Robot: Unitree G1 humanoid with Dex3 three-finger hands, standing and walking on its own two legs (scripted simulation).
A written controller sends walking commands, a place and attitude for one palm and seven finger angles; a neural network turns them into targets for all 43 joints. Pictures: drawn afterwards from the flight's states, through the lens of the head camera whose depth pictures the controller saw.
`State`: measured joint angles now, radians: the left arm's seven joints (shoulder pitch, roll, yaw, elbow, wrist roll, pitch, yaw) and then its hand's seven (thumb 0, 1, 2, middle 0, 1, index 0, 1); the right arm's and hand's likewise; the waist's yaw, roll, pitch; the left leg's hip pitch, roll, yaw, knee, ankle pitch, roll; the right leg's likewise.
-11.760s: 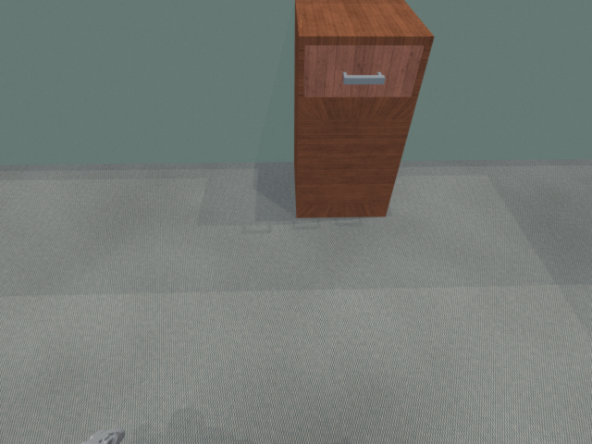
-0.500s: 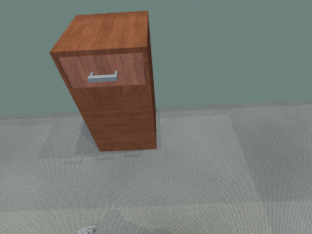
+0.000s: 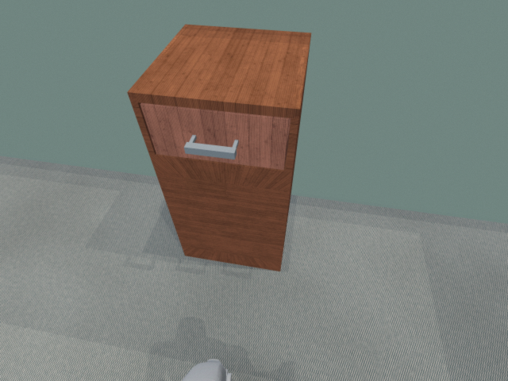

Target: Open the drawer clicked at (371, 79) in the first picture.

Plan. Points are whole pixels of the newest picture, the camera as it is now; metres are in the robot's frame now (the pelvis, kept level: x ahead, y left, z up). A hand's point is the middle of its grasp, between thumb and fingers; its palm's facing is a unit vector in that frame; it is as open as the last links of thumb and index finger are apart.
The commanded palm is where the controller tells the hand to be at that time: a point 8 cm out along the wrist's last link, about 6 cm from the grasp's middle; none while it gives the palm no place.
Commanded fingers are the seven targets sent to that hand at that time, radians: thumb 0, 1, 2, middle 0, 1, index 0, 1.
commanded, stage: take the last steps up to it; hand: left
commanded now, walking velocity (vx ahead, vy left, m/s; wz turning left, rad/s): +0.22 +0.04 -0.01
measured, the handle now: (212, 145) +0.67 +0.21 -0.06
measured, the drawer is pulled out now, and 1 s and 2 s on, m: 0.00 0.00 0.00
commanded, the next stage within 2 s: come to a stop and stand still in 0.20 s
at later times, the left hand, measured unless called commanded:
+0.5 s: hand (175, 319) +0.25 +0.20 -0.17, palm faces +0.01 -0.97 -0.24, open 7.4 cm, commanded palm none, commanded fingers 0.00 0.90 0.90 -0.20 -0.30 -0.20 -0.30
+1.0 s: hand (130, 378) +0.14 +0.26 -0.18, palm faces +0.05 -0.98 -0.18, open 7.4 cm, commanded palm none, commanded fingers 0.00 0.90 0.90 -0.20 -0.30 -0.20 -0.30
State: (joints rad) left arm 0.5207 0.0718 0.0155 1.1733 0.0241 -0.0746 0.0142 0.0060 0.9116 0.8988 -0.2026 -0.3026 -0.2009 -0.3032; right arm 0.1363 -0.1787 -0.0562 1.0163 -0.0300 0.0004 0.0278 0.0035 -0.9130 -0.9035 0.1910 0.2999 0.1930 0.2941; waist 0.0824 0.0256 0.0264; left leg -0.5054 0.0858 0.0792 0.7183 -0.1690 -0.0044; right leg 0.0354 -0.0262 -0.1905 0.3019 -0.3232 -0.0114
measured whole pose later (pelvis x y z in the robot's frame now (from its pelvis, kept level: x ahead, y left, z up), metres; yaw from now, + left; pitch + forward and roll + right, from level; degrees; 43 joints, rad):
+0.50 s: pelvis +0.15 +0.02 -0.01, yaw -2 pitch -2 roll +3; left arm 0.16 0.17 0.04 1.00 0.02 -0.02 0.02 0.00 0.91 0.90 -0.20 -0.30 -0.19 -0.30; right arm 0.31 -0.15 -0.03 1.10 -0.02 -0.01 -0.03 -0.01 -0.92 -0.90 0.20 0.30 0.20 0.29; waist -0.01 -0.02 0.03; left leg -0.13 -0.01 0.16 0.50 -0.33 0.01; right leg -0.35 -0.08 -0.07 0.59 -0.18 0.00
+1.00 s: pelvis +0.10 +0.07 +0.00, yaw -1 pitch +0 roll -1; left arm 0.25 0.21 0.07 1.05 0.02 0.06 0.01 0.01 0.91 0.90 -0.20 -0.30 -0.20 -0.30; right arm 0.34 -0.13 -0.03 1.05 -0.03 0.01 -0.03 0.00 -0.91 -0.90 0.19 0.30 0.20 0.29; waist 0.00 -0.04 -0.03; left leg -0.14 0.01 0.01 0.43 -0.30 0.01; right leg -0.46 -0.02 0.00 0.82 -0.31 0.02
